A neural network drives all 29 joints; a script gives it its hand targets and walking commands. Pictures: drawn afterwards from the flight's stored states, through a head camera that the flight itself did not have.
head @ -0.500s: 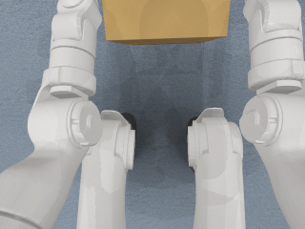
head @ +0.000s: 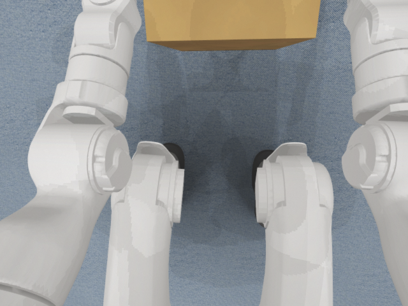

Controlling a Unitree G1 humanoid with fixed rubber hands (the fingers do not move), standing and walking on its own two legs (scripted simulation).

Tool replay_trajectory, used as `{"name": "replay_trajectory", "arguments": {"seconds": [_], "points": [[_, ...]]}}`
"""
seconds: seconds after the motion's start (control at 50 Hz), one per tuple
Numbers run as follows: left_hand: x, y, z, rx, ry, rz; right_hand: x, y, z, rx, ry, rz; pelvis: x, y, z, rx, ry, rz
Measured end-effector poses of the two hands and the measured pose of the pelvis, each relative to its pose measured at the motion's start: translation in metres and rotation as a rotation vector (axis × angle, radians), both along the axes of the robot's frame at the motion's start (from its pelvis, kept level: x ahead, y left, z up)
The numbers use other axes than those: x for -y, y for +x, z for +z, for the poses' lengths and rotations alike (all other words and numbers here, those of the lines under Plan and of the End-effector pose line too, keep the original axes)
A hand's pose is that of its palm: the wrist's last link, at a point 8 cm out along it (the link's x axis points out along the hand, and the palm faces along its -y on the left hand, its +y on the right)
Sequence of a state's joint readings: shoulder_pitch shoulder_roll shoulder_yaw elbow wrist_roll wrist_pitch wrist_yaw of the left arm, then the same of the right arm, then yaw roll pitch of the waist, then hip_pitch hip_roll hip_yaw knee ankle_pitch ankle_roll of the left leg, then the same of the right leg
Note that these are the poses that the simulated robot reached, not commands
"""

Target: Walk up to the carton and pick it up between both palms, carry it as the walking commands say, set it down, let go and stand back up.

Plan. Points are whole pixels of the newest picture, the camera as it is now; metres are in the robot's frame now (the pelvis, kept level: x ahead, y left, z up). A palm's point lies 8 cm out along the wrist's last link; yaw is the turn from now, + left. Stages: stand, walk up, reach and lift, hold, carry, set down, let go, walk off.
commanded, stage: set down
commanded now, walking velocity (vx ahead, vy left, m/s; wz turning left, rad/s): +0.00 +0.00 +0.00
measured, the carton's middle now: out of the picture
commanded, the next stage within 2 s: let go in 1.58 s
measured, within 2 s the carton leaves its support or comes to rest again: neither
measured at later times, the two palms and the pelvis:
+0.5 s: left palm out of the picture +0.56 +0.13 -0.11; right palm out of the picture +0.57 -0.22 -0.11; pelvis +0.00 +0.00 +0.02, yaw -1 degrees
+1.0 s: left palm out of the picture +0.57 +0.14 +0.04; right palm out of the picture +0.57 -0.23 +0.04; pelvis +0.01 +0.00 +0.15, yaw -1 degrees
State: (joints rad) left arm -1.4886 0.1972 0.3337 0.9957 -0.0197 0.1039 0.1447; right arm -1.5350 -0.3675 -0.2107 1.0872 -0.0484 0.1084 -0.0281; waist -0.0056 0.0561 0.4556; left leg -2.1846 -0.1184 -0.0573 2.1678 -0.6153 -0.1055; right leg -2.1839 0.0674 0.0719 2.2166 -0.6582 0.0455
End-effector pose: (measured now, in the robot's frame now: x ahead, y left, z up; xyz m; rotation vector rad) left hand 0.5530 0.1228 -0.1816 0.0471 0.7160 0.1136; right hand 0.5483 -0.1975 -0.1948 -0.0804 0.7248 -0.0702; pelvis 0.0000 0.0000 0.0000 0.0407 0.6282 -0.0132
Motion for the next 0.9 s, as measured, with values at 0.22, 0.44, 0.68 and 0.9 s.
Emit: {"name": "replay_trajectory", "arguments": {"seconds": [0.22,0.44,0.68,0.9], "points": [[-0.019,-0.003,0.011,-0.002,0.001,0.023,0.026,0.012,0.026,0.003,-0.009,-0.044,0.002,-0.005,0.000,-0.010,0.002,-0.012],[-0.010,0.010,0.052,0.073,-0.001,0.012,0.023,0.020,0.063,0.071,-0.005,-0.033,0.001,-0.006,0.013,-0.052,0.003,-0.012],[-0.013,0.013,0.131,0.087,0.013,0.052,0.026,0.024,0.141,0.086,-0.006,-0.033,0.002,0.000,0.067,-0.143,0.016,-0.021],[-0.014,0.013,0.197,0.093,0.013,0.055,0.029,0.026,0.209,0.085,-0.008,-0.040,0.002,0.008,0.127,-0.197,0.012,-0.020]]}}
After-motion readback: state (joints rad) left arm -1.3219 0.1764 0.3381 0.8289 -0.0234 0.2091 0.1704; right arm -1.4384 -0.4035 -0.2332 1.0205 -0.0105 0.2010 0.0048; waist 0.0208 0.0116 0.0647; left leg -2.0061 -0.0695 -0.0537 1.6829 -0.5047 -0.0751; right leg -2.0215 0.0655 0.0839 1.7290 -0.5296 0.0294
